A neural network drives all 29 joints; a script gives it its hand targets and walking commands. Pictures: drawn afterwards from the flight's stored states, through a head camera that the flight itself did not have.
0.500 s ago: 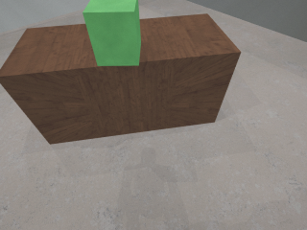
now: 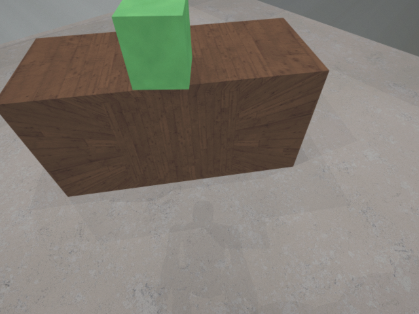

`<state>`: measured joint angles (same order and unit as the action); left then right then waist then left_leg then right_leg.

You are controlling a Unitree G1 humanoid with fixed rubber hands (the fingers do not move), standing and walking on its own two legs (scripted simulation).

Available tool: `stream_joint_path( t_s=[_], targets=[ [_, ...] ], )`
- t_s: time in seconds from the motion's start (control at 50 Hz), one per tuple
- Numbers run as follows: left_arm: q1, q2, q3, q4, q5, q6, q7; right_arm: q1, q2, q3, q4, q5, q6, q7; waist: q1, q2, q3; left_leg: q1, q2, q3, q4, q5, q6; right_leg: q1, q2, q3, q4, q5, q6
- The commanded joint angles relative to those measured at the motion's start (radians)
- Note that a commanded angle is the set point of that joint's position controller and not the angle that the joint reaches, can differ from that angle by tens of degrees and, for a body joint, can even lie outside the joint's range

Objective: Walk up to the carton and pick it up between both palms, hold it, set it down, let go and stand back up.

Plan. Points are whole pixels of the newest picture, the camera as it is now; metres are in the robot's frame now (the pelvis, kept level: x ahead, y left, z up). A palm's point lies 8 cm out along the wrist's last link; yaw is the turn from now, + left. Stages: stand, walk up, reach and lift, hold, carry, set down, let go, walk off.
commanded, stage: stand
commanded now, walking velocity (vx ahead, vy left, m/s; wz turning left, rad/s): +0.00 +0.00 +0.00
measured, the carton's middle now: (159, 40) +1.05 +0.23 +0.02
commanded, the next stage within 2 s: none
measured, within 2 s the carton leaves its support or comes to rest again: neither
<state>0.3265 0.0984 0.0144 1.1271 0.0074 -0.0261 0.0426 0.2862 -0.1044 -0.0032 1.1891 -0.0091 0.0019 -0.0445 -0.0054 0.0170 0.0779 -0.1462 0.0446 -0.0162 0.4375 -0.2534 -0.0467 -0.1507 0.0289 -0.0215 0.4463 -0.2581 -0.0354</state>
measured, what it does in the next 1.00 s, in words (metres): stands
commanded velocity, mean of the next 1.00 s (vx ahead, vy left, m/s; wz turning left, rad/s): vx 0.00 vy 0.00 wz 0.00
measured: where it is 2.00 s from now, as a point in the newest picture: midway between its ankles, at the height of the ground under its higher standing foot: outside the picture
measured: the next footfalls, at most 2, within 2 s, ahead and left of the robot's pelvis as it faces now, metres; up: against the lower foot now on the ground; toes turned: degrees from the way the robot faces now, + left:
none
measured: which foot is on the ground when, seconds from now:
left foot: down 0.00-1.00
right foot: down 0.00-1.00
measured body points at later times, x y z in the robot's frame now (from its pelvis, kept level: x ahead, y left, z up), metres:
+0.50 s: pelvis +0.00 +0.00 +0.00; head +0.02 -0.01 +0.45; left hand -0.02 +0.20 -0.16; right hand -0.03 -0.20 -0.17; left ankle -0.01 +0.15 -0.74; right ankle -0.01 -0.10 -0.74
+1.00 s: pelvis +0.01 -0.01 +0.00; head +0.03 -0.01 +0.45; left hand -0.02 +0.20 -0.16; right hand -0.02 -0.21 -0.17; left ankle -0.01 +0.15 -0.74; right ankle -0.01 -0.10 -0.74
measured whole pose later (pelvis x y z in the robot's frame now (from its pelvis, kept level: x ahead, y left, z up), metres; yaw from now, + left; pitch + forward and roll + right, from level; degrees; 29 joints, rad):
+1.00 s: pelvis +0.01 -0.01 +0.00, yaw +0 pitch -2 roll +0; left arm 0.33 0.10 0.02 1.12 0.01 -0.03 0.04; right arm 0.28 -0.10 0.00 1.19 -0.01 0.00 -0.05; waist 0.00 0.02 0.08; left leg -0.13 0.06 -0.02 0.43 -0.26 -0.06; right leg -0.14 0.04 -0.03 0.44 -0.26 -0.04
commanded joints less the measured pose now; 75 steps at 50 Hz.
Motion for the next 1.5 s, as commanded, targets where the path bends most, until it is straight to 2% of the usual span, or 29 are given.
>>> stream_joint_path(
  t_s=[0.0,0.04,0.14,0.16,0.26,0.42,0.56,0.6,0.66,0.7,0.74,0.8,1.02,1.06,1.08,1.1,1.14,1.32,1.36,1.48],
  targets=[
    [0.108,0.066,0.010,-0.006,-0.002,-0.005,0.002,0.096,-0.065,-0.007,0.000,-0.002,-0.001,-0.003,0.004,-0.005,0.021,-0.013,0.046,-0.021,-0.059,0.167,0.041,-0.034,-0.108,0.089,-0.112,0.182,-0.016],
    [0.102,0.069,0.010,-0.006,0.000,-0.002,0.003,0.103,-0.055,-0.003,0.000,0.001,-0.002,0.000,-0.001,-0.020,0.033,-0.035,0.044,-0.024,-0.064,0.154,0.040,-0.030,-0.106,0.086,-0.109,0.167,-0.016],
    [0.106,0.075,0.011,-0.005,-0.001,-0.003,-0.001,0.106,-0.063,-0.006,0.006,0.001,0.000,0.001,0.001,-0.013,0.034,-0.025,0.040,-0.018,-0.062,0.151,0.036,-0.043,-0.105,0.088,-0.121,0.133,-0.013],
    [0.096,0.066,0.009,-0.007,-0.001,-0.003,-0.001,0.102,-0.055,-0.004,0.006,0.000,-0.001,-0.001,-0.001,0.005,0.054,-0.023,0.045,-0.020,-0.063,0.155,0.038,-0.058,-0.105,0.089,-0.117,0.145,-0.016],
    [0.095,0.068,0.009,-0.008,-0.001,-0.004,0.001,0.102,-0.056,-0.005,0.003,0.000,-0.002,-0.001,0.000,-0.023,0.036,-0.026,0.046,-0.023,-0.059,0.160,0.037,-0.040,-0.107,0.086,-0.116,0.166,-0.015],
    [0.113,0.073,0.013,-0.006,-0.001,-0.005,0.001,0.095,-0.059,-0.007,0.003,0.000,-0.002,-0.001,0.003,-0.017,0.024,-0.019,0.045,-0.017,-0.058,0.167,0.038,-0.026,-0.110,0.088,-0.114,0.204,-0.015],
    [0.103,0.074,0.013,-0.011,-0.001,-0.007,0.001,0.097,-0.067,-0.007,0.006,0.001,-0.002,-0.003,-0.001,0.001,0.035,-0.022,0.046,-0.014,-0.063,0.166,0.033,-0.025,-0.109,0.086,-0.110,0.202,-0.016],
    [0.104,0.073,0.013,-0.009,-0.003,-0.007,0.000,0.095,-0.070,-0.008,0.005,0.001,-0.003,-0.001,0.001,-0.019,0.028,-0.019,0.049,-0.020,-0.061,0.175,0.034,-0.023,-0.107,0.079,-0.111,0.210,-0.017],
    [0.121,0.066,0.011,-0.003,-0.001,-0.007,0.002,0.093,-0.069,-0.007,0.005,0.002,-0.003,0.000,0.004,-0.008,0.023,-0.015,0.045,-0.014,-0.058,0.168,0.034,-0.021,-0.108,0.083,-0.112,0.207,-0.016],
    [0.100,0.075,0.012,-0.013,0.000,-0.007,0.003,0.096,-0.057,-0.006,0.006,0.001,-0.001,-0.002,-0.003,-0.024,0.041,-0.025,0.044,-0.012,-0.058,0.162,0.028,-0.028,-0.112,0.085,-0.117,0.210,-0.018],
    [0.108,0.074,0.013,-0.011,-0.002,-0.007,0.001,0.085,-0.057,-0.004,0.006,0.001,0.001,-0.002,0.004,-0.009,0.045,-0.023,0.046,-0.009,-0.061,0.171,0.030,-0.034,-0.107,0.082,-0.114,0.211,-0.016],
    [0.117,0.073,0.012,-0.008,0.000,-0.008,0.003,0.091,-0.065,-0.007,0.004,0.002,-0.002,0.000,0.002,-0.028,0.025,-0.011,0.048,-0.011,-0.056,0.165,0.031,-0.023,-0.109,0.086,-0.118,0.210,-0.014],
    [0.106,0.071,0.012,-0.013,-0.001,-0.008,0.002,0.086,-0.061,-0.006,0.007,0.000,-0.002,-0.001,0.001,0.006,0.036,-0.019,0.049,-0.009,-0.057,0.183,0.027,-0.013,-0.109,0.081,-0.108,0.237,-0.020],
    [0.118,0.075,0.013,-0.012,-0.003,-0.008,0.001,0.099,-0.052,-0.002,0.008,0.001,-0.001,-0.001,0.002,0.001,0.028,-0.016,0.048,-0.012,-0.061,0.178,0.028,-0.013,-0.108,0.079,-0.110,0.231,-0.020],
    [0.110,0.080,0.014,-0.012,-0.001,-0.009,0.001,0.092,-0.056,-0.003,0.007,0.002,-0.002,-0.001,0.003,-0.021,0.026,-0.023,0.049,-0.011,-0.061,0.176,0.028,-0.009,-0.108,0.072,-0.107,0.234,-0.019],
    [0.105,0.077,0.013,-0.016,0.000,-0.009,0.000,0.085,-0.064,-0.005,0.008,0.001,-0.001,-0.003,0.005,0.000,0.037,-0.030,0.046,-0.012,-0.060,0.178,0.028,-0.010,-0.106,0.077,-0.111,0.222,-0.016],
    [0.104,0.085,0.015,-0.018,0.001,-0.009,0.002,0.090,-0.071,-0.008,0.006,0.000,0.000,-0.005,0.001,-0.021,0.033,-0.013,0.048,-0.010,-0.059,0.180,0.029,-0.017,-0.110,0.080,-0.111,0.240,-0.018],
    [0.114,0.069,0.011,-0.010,-0.003,-0.009,0.002,0.095,-0.067,-0.007,0.009,0.001,-0.001,-0.001,0.000,-0.002,0.034,-0.004,0.053,-0.009,-0.061,0.192,0.027,-0.018,-0.109,0.078,-0.107,0.247,-0.019],
    [0.112,0.074,0.012,-0.012,-0.004,-0.009,0.002,0.093,-0.061,-0.006,0.008,0.002,-0.001,-0.001,0.001,-0.023,0.034,-0.010,0.054,-0.013,-0.061,0.184,0.030,-0.014,-0.109,0.074,-0.107,0.255,-0.020],
    [0.109,0.082,0.014,-0.015,-0.002,-0.010,0.002,0.088,-0.056,-0.005,0.008,0.001,0.000,-0.002,0.004,-0.010,0.046,-0.013,0.052,-0.007,-0.067,0.177,0.026,-0.020,-0.111,0.080,-0.114,0.238,-0.021]
  ],
)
